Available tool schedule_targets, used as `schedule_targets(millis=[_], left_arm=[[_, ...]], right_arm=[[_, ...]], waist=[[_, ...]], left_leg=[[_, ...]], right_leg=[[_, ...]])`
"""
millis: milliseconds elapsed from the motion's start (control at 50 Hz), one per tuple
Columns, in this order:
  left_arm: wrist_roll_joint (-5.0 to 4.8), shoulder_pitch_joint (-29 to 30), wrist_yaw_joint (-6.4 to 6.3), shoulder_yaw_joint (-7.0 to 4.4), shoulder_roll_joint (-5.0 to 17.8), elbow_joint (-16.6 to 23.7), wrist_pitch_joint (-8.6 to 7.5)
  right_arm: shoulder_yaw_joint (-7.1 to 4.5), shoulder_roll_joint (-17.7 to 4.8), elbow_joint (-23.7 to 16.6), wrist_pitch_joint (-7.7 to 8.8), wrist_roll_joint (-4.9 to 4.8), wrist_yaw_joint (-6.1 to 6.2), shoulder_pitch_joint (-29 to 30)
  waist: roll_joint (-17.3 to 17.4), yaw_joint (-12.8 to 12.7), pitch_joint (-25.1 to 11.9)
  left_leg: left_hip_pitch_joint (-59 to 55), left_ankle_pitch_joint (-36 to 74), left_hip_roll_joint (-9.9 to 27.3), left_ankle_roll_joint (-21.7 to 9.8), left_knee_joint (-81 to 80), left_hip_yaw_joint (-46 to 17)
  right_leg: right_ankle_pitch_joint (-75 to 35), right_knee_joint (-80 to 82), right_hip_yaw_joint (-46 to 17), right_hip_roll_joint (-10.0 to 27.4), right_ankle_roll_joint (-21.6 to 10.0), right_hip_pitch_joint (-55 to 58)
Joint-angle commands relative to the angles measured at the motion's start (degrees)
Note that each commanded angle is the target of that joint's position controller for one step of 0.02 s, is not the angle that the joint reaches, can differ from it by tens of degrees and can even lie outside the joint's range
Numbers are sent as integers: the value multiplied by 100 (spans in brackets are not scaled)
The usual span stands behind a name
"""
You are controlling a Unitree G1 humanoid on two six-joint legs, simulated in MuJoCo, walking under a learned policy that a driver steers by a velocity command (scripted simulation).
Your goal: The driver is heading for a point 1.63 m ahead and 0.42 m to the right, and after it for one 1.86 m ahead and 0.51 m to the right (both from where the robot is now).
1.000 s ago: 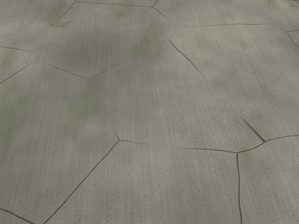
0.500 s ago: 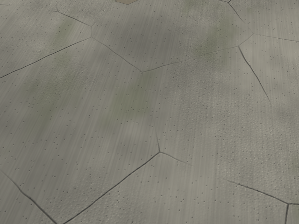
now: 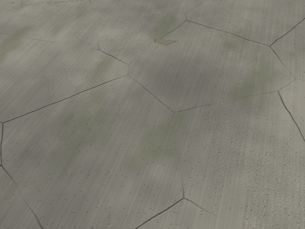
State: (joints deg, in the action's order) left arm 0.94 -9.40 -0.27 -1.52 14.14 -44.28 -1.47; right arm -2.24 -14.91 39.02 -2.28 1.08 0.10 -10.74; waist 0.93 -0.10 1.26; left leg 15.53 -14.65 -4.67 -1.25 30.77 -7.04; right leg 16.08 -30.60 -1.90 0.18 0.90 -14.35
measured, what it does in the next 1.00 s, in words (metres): stands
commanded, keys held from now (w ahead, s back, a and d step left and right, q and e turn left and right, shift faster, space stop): no key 1.00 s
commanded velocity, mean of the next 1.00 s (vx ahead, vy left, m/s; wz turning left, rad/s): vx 0.00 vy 0.00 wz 0.02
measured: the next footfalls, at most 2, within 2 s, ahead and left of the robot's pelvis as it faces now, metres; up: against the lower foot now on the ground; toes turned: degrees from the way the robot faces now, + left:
left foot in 1.86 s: +0.10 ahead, +0.11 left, +0.00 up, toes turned +1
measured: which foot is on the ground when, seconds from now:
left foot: down 0.00-1.00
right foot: down 0.00-1.00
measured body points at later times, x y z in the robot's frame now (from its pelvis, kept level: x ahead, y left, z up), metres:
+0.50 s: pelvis +0.01 -0.01 +0.00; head +0.02 -0.01 +0.45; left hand +0.13 +0.25 -0.12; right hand +0.14 -0.27 -0.11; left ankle +0.02 +0.11 -0.73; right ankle +0.00 -0.13 -0.73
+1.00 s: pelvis +0.01 -0.02 +0.00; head +0.02 -0.03 +0.45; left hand +0.07 +0.23 -0.14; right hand +0.08 -0.28 -0.14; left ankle +0.02 +0.11 -0.73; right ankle +0.00 -0.13 -0.73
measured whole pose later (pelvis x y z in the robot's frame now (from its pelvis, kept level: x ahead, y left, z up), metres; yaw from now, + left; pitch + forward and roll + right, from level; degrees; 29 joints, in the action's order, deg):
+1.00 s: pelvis +0.01 -0.02 +0.00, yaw +0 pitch -2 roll +0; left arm 0.2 -11.1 -1.1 -0.6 13.6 -58.9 -1.1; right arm -2.3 -13.1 55.0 -0.7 0.3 2.7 -12.7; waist 0.1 -0.7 2.4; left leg 10.9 -14.1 -2.3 0.9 27.0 -7.6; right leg 15.4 -27.4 -1.2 -1.6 -1.2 -10.0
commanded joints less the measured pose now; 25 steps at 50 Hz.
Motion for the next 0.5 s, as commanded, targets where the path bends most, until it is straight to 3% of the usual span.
schedule_targets(millis=[20, 140, 500], left_arm=[[-28, 124, -33, -174, 744, 358, -62], [-30, 151, -20, -145, 680, 292, -10], [-53, 84, -47, -101, 641, -344, -19]], right_arm=[[-179, -587, -352, 121, -9, 15, 95], [-174, -538, -248, 166, -24, 52, 37], [-173, -473, 175, 179, -36, 188, -88]], waist=[[-198, -33, -375], [27, -54, -380], [-73, -29, -172]], left_leg=[[-119, 1010, 488, -171, -364, -409], [-174, 1152, 529, -121, -390, -463], [-440, 1141, 505, -14, -477, -365]], right_leg=[[-930, 404, -359, 405, -251, 239], [-1015, 337, -296, 314, -241, 363], [-706, 596, -273, 221, -209, 252]])
Keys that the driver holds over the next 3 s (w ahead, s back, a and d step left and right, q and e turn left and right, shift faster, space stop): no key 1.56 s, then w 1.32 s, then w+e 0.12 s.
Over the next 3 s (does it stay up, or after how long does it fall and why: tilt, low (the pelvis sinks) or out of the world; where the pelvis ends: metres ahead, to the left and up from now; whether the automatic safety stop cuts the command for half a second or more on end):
stays up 0.68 0.05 0.00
